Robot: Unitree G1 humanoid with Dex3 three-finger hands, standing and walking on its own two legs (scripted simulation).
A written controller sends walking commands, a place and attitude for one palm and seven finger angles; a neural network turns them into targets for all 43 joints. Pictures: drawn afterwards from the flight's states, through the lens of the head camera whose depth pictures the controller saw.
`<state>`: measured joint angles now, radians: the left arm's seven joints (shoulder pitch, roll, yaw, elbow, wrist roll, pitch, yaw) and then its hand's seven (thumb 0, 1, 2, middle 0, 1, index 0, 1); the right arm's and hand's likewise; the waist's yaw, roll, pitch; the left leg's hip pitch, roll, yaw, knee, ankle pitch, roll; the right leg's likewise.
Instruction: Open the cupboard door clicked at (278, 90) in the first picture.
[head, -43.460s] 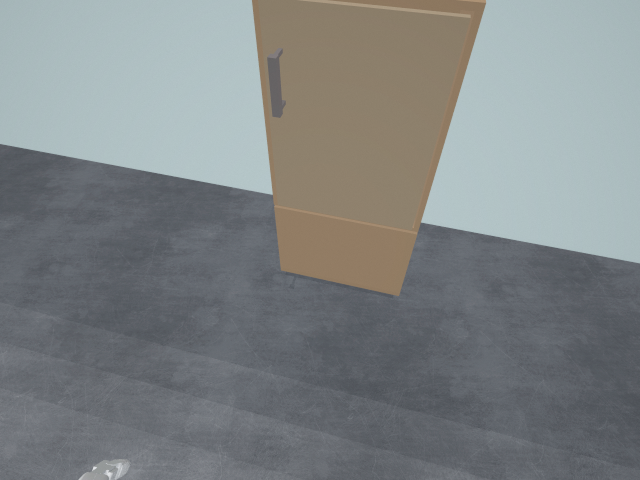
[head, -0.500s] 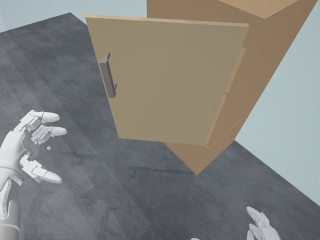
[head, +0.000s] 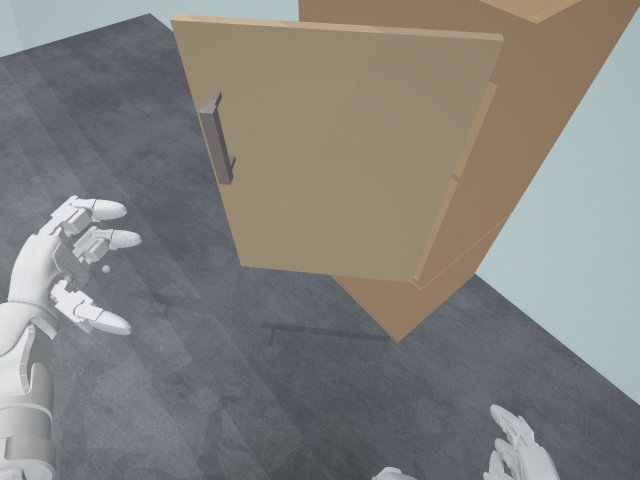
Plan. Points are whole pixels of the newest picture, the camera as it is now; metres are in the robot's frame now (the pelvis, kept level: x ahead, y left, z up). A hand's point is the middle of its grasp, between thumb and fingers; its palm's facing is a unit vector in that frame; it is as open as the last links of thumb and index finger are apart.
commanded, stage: move the hooked fingers beside the handle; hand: left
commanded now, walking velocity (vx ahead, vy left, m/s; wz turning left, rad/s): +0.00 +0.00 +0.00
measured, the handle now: (221, 139) +0.59 +0.20 +0.07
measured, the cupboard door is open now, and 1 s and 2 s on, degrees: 44 44 44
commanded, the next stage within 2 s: none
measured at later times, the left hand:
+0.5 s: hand (132, 221) +0.40 +0.27 +0.09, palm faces -0.05 -1.00 -0.02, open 14.0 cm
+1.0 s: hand (158, 177) +0.48 +0.26 +0.09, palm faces -0.07 -1.00 -0.02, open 14.0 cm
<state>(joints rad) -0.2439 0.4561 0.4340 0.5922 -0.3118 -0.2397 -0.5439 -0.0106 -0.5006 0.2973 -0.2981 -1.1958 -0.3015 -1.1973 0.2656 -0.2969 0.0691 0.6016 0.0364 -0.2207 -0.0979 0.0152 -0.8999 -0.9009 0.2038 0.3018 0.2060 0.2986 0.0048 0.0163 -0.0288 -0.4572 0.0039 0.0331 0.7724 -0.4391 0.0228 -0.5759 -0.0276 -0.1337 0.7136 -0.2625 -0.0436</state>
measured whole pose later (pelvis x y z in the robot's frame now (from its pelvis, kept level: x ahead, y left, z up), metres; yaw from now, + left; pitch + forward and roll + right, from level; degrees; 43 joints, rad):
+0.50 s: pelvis +0.00 +0.01 +0.00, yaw -2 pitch +12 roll -1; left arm -0.48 0.54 0.48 0.84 -0.26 -0.28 -0.56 -0.01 -0.50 0.30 -0.30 -1.20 -0.30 -1.20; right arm 0.37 -0.31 0.05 0.61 0.03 -0.12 -0.07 0.01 -0.90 -0.90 0.20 0.30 0.21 0.30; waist -0.06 0.00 -0.06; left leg -0.55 0.01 0.06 0.79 -0.45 0.03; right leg -0.68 -0.02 -0.10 0.72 -0.25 -0.03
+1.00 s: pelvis +0.00 +0.02 -0.01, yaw -2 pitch +17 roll -2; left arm -0.81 0.65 0.48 1.16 -0.16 -0.34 -0.52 -0.01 -0.50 0.30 -0.30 -1.20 -0.30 -1.20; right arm 0.39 -0.31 0.06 0.61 0.01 0.00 -0.05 0.01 -0.90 -0.90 0.20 0.30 0.21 0.30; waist -0.13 0.00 -0.06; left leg -0.68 0.01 0.06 0.86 -0.47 0.05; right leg -0.80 -0.02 -0.10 0.76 -0.25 -0.02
